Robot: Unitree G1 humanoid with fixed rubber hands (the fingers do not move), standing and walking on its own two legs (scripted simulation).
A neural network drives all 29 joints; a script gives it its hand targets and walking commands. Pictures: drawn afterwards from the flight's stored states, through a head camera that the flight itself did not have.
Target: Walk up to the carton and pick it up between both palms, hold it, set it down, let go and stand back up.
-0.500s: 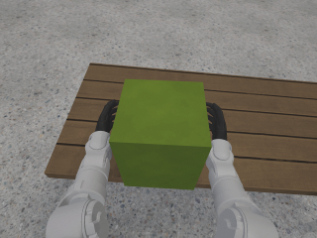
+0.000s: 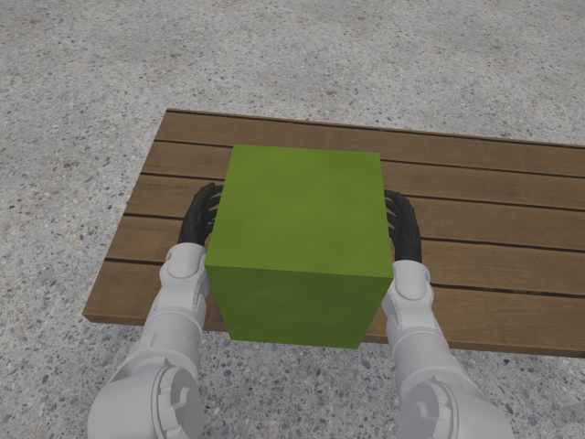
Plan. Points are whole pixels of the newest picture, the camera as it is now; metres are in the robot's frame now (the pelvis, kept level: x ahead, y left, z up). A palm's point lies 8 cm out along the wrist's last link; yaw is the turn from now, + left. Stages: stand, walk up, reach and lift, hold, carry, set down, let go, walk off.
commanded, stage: set down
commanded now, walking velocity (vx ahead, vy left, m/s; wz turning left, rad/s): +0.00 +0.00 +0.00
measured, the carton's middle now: (299, 253) +0.39 +0.02 -0.02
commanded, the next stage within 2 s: none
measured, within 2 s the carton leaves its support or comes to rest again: neither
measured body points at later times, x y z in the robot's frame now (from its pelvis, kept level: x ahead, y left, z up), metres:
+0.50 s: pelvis +0.00 +0.00 +0.00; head +0.07 +0.03 +0.44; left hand +0.40 +0.16 +0.02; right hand +0.39 -0.14 +0.03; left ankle +0.00 +0.12 -0.75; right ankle -0.02 -0.13 -0.75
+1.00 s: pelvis -0.01 +0.01 -0.01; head +0.08 +0.03 +0.43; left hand +0.42 +0.18 +0.00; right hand +0.41 -0.14 +0.00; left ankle +0.00 +0.12 -0.75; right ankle -0.02 -0.13 -0.75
